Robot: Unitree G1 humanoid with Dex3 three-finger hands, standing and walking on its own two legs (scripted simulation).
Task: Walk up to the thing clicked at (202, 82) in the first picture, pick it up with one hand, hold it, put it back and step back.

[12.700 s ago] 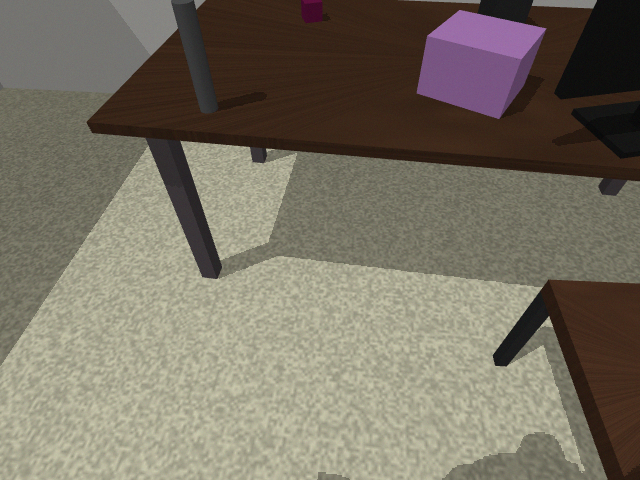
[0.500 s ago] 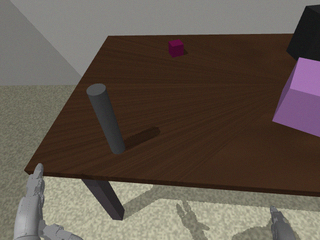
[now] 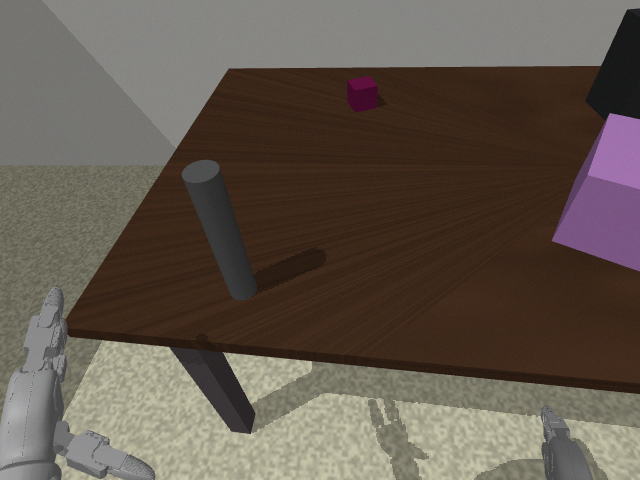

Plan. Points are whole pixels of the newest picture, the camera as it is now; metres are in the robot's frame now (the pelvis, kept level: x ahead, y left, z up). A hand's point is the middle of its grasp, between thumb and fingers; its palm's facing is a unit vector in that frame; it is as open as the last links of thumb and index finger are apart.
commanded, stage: rise first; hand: left
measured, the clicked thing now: (225, 239) +0.42 +0.18 +0.07
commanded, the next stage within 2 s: go down in 0.30 s
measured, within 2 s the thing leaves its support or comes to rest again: neither
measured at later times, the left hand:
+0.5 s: hand (94, 381) +0.19 +0.25 +0.11, palm faces +0.32 -0.86 -0.41, open 17.5 cm
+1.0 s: hand (71, 322) +0.25 +0.30 +0.12, palm faces +0.26 -0.93 -0.26, open 17.5 cm
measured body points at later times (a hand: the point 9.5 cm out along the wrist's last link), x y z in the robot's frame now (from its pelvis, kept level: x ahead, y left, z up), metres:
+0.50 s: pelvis +0.01 +0.00 +0.00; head +0.00 -0.02 +0.45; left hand +0.17 +0.30 +0.13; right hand +0.17 -0.26 -0.09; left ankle +0.00 +0.13 -0.74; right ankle +0.01 -0.12 -0.74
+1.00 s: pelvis +0.00 +0.01 -0.01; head -0.01 -0.01 +0.44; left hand +0.23 +0.35 +0.14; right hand +0.16 -0.25 -0.11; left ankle +0.00 +0.13 -0.74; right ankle +0.01 -0.12 -0.74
